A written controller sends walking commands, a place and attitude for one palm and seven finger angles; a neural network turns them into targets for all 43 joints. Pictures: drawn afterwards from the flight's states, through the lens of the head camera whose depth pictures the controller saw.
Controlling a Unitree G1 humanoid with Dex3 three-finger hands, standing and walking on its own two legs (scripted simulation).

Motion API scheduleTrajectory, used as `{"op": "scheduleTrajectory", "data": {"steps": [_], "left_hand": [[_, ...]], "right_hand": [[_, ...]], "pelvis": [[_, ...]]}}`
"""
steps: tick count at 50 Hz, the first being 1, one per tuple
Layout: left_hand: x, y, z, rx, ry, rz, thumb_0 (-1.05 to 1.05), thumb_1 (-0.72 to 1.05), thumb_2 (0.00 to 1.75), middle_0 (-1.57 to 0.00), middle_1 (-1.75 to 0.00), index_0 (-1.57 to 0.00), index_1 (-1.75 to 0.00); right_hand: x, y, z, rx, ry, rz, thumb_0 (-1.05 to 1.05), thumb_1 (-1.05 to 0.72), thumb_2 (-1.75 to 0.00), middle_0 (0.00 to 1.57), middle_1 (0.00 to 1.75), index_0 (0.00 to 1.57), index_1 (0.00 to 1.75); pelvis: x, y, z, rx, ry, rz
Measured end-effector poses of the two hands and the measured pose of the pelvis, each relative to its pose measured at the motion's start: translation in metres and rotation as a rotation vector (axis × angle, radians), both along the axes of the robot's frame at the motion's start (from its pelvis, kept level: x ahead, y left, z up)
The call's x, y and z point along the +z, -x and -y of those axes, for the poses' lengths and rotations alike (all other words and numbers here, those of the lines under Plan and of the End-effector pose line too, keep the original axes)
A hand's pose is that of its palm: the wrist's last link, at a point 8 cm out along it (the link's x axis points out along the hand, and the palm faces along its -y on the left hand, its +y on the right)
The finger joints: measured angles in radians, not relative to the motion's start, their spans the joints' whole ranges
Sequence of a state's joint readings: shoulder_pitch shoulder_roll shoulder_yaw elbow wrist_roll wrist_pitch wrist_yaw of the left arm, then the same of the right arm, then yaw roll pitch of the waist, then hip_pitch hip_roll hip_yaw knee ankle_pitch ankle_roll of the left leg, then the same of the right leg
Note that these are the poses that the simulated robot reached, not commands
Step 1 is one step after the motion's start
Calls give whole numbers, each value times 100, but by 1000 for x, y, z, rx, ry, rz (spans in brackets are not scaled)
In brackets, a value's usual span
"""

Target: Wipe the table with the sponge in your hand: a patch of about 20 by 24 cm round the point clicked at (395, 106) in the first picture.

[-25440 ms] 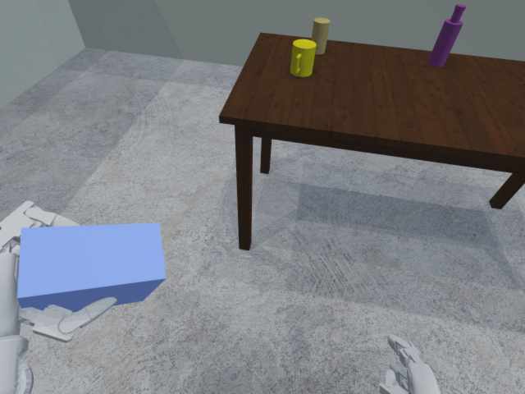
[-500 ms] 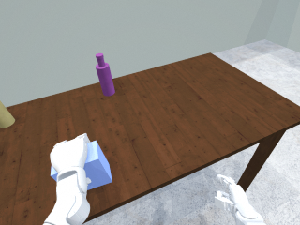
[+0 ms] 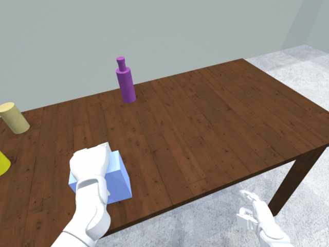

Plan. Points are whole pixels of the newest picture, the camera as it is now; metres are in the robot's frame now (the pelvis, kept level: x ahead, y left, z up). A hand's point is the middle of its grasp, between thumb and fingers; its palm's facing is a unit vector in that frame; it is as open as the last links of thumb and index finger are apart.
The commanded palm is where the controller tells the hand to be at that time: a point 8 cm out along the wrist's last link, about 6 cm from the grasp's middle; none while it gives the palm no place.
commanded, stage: slide across to the third lane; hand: left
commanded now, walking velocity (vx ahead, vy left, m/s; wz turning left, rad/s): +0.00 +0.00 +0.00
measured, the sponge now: (105, 185) +0.27 +0.21 +0.00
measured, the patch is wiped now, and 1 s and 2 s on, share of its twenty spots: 0.80 0.80 0.80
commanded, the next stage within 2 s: wipe forward along the third lane in 0.66 s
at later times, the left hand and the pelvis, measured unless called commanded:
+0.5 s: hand (122, 167) +0.30 +0.16 +0.06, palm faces +0.04 -0.06 -1.00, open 10.4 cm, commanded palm +0.25 +0.13 +0.10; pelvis -0.02 -0.01 -0.01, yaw +1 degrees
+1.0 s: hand (124, 166) +0.30 +0.16 +0.05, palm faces -0.01 -0.08 -1.00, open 10.4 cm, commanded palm +0.28 +0.15 +0.09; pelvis -0.01 -0.03 +0.00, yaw -1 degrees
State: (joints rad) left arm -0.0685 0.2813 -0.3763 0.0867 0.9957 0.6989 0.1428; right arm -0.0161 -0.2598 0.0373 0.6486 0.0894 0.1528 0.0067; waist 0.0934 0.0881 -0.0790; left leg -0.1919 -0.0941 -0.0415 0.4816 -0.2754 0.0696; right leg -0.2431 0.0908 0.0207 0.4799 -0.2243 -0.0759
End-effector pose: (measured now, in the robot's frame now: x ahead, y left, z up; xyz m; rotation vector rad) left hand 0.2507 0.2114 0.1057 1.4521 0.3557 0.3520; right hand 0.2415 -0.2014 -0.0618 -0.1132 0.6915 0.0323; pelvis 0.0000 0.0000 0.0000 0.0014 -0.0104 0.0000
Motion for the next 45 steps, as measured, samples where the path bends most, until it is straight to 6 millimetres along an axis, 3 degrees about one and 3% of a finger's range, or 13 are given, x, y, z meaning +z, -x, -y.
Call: {"op": "scheduleTrajectory", "data": {"steps": [9,19,25,45], "left_hand": [[1,-5,10,-33,-27,4,-2,-50,101,-64,-133,-69,-133],[4,-17,45,-100,-46,33,-2,-50,101,-64,-133,-70,-132],[3,-23,56,-83,-30,30,-2,-50,101,-65,-133,-70,-132],[0,-28,58,-47,-7,1,-1,-50,101,-65,-133,-70,-132]], "right_hand": [[-3,2,-7,16,-10,4,1,-91,-90,20,30,18,29],[-8,10,-17,53,-63,-7,2,-91,-90,19,30,18,29],[-9,18,-19,59,-83,-26,2,-91,-90,20,30,19,29],[-8,33,45,-63,4,-57,2,-91,-90,19,30,20,29]], "pelvis": [[-2,6,-3,25,-3,-1],[-5,13,0,28,-9,1],[-5,16,6,15,-13,3],[-1,14,27,-13,-18,-3]]}}
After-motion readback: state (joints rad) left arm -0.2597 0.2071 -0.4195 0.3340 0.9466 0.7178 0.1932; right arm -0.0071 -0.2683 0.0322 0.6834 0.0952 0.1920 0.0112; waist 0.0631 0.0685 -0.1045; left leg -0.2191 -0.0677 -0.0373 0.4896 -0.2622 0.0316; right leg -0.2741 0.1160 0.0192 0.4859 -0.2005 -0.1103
